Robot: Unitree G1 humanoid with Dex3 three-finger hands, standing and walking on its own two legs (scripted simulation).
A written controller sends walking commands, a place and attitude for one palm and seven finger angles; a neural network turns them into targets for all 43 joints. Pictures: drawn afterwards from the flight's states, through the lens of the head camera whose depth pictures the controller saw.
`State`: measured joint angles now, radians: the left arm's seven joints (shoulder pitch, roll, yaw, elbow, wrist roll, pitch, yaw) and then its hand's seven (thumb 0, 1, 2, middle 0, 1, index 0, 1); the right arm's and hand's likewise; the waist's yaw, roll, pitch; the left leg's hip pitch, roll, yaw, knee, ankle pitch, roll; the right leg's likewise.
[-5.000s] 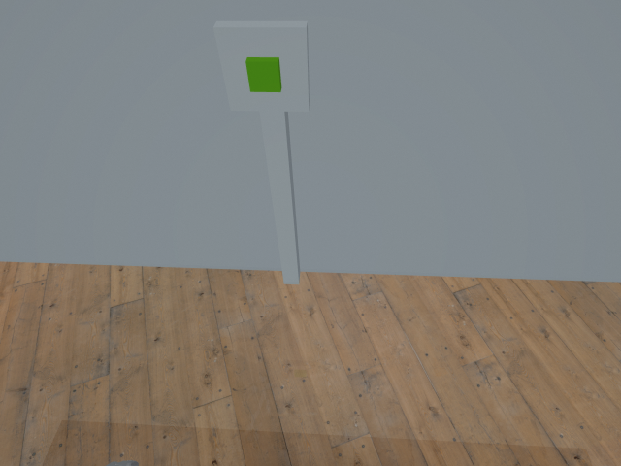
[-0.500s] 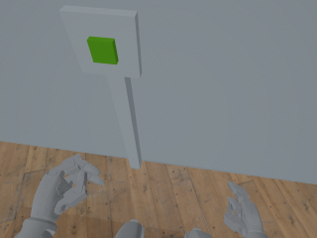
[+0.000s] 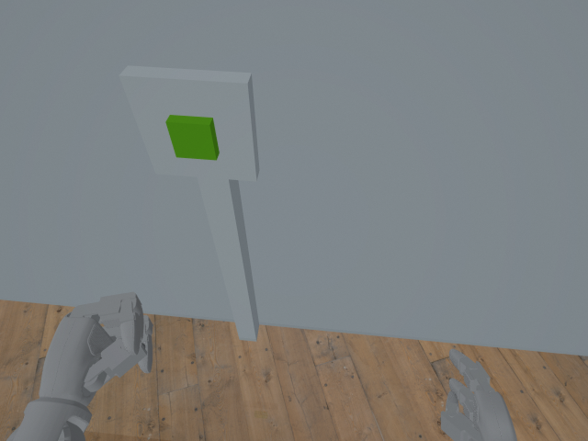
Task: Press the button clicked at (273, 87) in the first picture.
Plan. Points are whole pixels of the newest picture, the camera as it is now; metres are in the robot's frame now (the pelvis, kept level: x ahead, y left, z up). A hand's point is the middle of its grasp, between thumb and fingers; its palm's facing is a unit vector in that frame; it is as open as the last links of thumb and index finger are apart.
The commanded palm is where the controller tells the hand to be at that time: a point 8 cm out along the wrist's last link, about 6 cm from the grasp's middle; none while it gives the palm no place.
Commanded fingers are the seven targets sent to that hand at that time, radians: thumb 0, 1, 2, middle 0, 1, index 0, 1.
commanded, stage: raise the hand and make a fist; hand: left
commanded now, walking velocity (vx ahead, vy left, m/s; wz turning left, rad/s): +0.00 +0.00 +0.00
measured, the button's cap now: (194, 136) +0.51 +0.19 +0.15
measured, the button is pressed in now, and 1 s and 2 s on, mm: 0 0 0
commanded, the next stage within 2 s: aim a knuckle at the button in 0.84 s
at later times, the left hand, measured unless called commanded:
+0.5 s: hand (118, 292) +0.24 +0.21 +0.14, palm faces +0.00 -1.00 -0.07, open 3.1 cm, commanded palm +0.21 +0.26 +0.14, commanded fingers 0.00 0.90 0.90 -1.30 -1.50 -1.30 -1.50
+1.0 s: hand (125, 306) +0.23 +0.20 +0.14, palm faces +0.02 -1.00 -0.06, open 3.1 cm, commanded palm +0.22 +0.25 +0.14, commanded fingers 0.00 0.90 0.90 -1.30 -1.50 -1.30 -1.50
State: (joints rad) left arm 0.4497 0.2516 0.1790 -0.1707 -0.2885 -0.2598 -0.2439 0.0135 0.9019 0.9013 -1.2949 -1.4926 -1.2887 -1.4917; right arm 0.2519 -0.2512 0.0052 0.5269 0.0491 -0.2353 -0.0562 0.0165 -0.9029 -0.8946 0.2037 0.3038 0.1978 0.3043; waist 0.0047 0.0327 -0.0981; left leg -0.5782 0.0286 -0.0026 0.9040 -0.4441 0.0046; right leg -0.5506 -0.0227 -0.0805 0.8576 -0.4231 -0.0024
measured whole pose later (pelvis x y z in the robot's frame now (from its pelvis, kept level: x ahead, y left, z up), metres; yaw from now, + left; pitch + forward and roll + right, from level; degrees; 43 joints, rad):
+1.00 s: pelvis +0.00 -0.01 +0.03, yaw +0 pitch +0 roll -1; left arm 0.25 0.28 0.25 -0.06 -0.32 -0.10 -0.31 0.01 0.90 0.90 -1.30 -1.50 -1.30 -1.50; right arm 0.25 -0.25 0.05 0.60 0.06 -0.27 -0.08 0.02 -0.90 -0.89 0.21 0.30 0.20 0.30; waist 0.04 0.06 -0.05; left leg -0.34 0.03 0.00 0.67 -0.34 -0.01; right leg -0.32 -0.01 -0.08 0.65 -0.33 -0.01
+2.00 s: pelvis +0.00 -0.01 +0.02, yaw -2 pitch +6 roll +0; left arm -0.45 0.31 0.26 0.68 -0.21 -0.23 -0.23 0.01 0.90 0.90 -1.30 -1.50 -1.30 -1.50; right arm 0.30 -0.27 0.03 0.64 0.05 -0.09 -0.06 0.01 -0.90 -0.89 0.21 0.30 0.20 0.30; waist -0.04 0.03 -0.04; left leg -0.47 0.03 0.03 0.70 -0.35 -0.01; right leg -0.47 -0.01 -0.05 0.70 -0.34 -0.01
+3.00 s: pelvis +0.01 +0.00 +0.02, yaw -2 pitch +9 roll +0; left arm -0.51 0.30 0.26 0.75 -0.19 -0.29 -0.19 0.01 0.90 0.90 -1.30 -1.50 -1.30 -1.50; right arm 0.32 -0.26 0.02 0.61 0.04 -0.02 -0.03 0.01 -0.90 -0.89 0.21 0.30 0.20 0.30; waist -0.05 0.03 -0.07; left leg -0.53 0.04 0.04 0.75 -0.37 0.00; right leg -0.54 -0.01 -0.03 0.73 -0.35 -0.01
